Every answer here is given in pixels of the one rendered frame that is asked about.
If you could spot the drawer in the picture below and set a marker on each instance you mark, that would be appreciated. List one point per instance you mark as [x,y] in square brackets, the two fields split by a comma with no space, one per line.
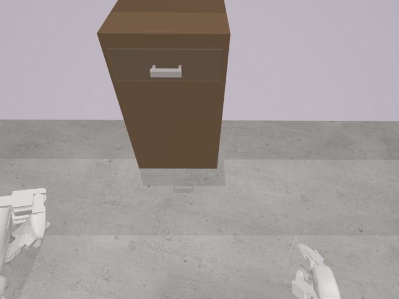
[196,64]

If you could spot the robot right hand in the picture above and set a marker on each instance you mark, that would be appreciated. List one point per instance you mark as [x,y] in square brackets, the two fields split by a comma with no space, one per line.
[321,282]

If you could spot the cabinet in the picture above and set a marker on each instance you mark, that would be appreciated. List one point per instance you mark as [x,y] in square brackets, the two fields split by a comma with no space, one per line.
[171,124]

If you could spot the robot left hand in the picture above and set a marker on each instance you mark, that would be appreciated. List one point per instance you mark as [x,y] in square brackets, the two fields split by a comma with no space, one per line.
[26,210]

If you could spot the handle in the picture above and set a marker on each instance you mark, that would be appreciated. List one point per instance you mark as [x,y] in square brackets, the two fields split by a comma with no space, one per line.
[165,72]

